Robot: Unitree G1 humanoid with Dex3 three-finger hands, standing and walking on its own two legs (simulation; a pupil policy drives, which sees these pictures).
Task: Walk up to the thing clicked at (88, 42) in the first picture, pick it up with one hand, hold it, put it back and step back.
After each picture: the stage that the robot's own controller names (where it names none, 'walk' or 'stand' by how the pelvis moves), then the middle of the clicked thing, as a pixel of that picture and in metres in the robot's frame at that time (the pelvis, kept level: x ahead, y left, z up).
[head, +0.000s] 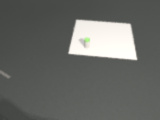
stand; (86, 43) +1.42 -0.05 -0.72
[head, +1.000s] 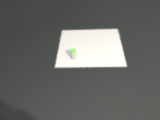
walk; (73, 54) +1.29 +0.21 -0.70
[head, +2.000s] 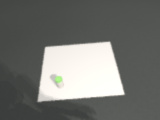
walk; (59, 82) +0.83 +0.30 -0.72
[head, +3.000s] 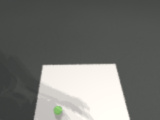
walk; (58, 112) +0.56 +0.21 -0.71
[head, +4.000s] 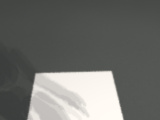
stand; out of the picture +0.45 +0.24 -0.71
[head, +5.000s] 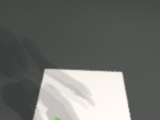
stand; out of the picture +0.44 +0.19 -0.70
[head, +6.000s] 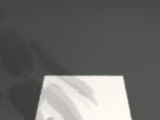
stand; out of the picture +0.39 +0.23 -0.72
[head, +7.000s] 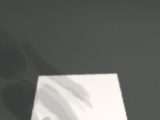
stand; out of the picture +0.39 +0.24 -0.72
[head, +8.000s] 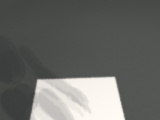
stand; out of the picture +0.40 +0.24 -0.72
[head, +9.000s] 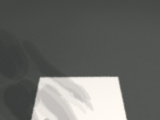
stand; out of the picture +0.39 +0.23 -0.73
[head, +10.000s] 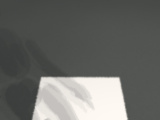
stand; out of the picture +0.39 +0.23 -0.73
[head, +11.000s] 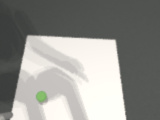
go down; (42, 98) +0.45 +0.22 -0.60
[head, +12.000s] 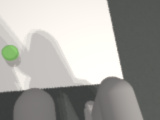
go down; (12, 56) +0.51 +0.23 -0.32
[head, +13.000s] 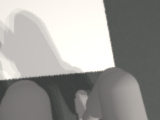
close in; out of the picture +0.51 +0.25 -0.28
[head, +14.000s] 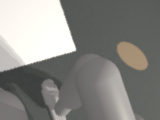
close in; out of the picture +0.49 +0.28 -0.24
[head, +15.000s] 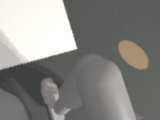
close; out of the picture +0.49 +0.28 -0.25
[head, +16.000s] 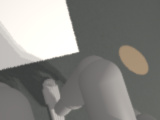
lift; out of the picture +0.47 +0.27 -0.26
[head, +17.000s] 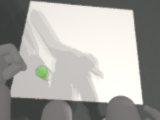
lift; (44, 73) +0.48 +0.20 -0.43
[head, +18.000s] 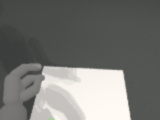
close; out of the picture +0.42 +0.21 -0.67
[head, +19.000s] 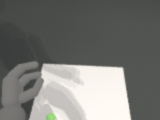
hold; out of the picture +0.43 +0.22 -0.67
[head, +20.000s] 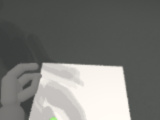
stand; out of the picture +0.42 +0.20 -0.67
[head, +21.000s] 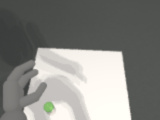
stand; (50, 108) +0.44 +0.21 -0.63
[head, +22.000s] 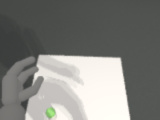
stand; (51, 114) +0.43 +0.20 -0.65
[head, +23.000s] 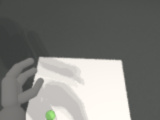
stand; (51, 117) +0.43 +0.21 -0.64
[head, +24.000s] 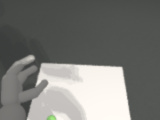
close; out of the picture +0.43 +0.20 -0.65
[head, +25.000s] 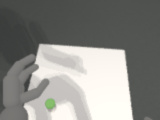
close; (51, 105) +0.44 +0.20 -0.61
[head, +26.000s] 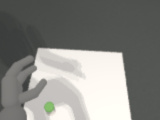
close; (50, 109) +0.44 +0.20 -0.61
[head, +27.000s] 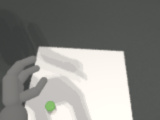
close; (51, 108) +0.44 +0.20 -0.61
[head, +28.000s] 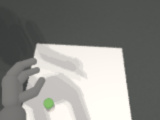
close; (49, 105) +0.44 +0.20 -0.61
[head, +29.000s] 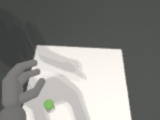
close; (49, 106) +0.44 +0.20 -0.61
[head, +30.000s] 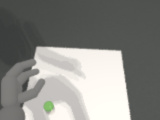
close; (49, 108) +0.43 +0.20 -0.62
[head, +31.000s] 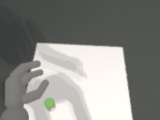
close; (50, 105) +0.44 +0.20 -0.61
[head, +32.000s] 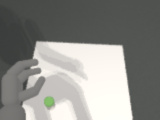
close; (50, 103) +0.44 +0.20 -0.60
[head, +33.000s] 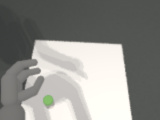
close; (49, 102) +0.45 +0.20 -0.60
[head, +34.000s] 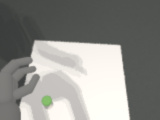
close; (47, 102) +0.44 +0.21 -0.61
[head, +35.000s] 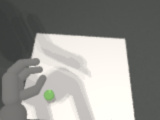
close; (50, 97) +0.45 +0.20 -0.58
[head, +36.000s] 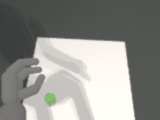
close; (50, 100) +0.45 +0.20 -0.59
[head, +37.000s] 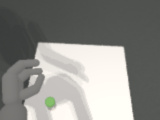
close; (51, 104) +0.45 +0.20 -0.60
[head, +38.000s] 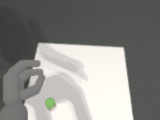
close; (51, 104) +0.44 +0.20 -0.61
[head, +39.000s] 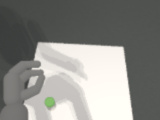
close; (50, 104) +0.44 +0.21 -0.60
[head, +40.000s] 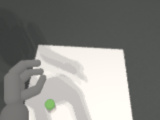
close; (50, 106) +0.44 +0.20 -0.61
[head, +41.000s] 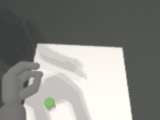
crouch; (50, 104) +0.45 +0.20 -0.61
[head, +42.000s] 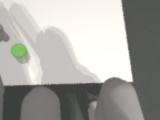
crouch; (21, 54) +0.51 +0.21 -0.34
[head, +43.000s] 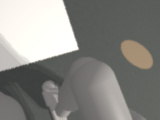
lower; out of the picture +0.49 +0.28 -0.25
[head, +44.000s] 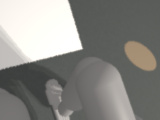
lower; out of the picture +0.49 +0.28 -0.25
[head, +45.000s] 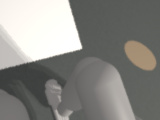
lower; out of the picture +0.49 +0.28 -0.25
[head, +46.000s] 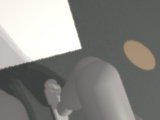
lower; out of the picture +0.49 +0.28 -0.26
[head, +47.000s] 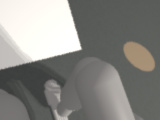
loosen; out of the picture +0.49 +0.28 -0.26
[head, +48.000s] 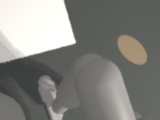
withdraw; out of the picture +0.48 +0.29 -0.25
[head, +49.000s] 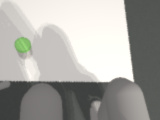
walk; (24, 49) +0.51 +0.22 -0.31
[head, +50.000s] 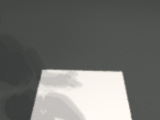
stand; out of the picture +0.43 +0.19 -0.65
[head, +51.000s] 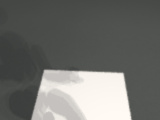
stand; out of the picture +0.43 +0.20 -0.67
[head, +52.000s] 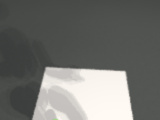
stand; out of the picture +0.43 +0.20 -0.67
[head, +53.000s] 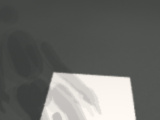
walk; out of the picture +0.45 +0.20 -0.72
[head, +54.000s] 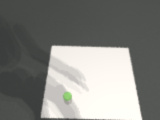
walk; (67, 98) +0.53 +0.13 -0.71
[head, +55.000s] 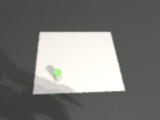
walk; (57, 75) +0.74 +0.18 -0.70
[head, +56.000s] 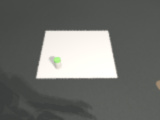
stand; (57, 63) +1.01 +0.27 -0.70
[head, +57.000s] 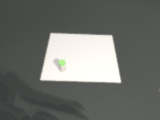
stand; (62, 65) +1.01 +0.20 -0.71
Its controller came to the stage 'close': yes
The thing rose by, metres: 0.01
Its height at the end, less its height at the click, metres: +0.00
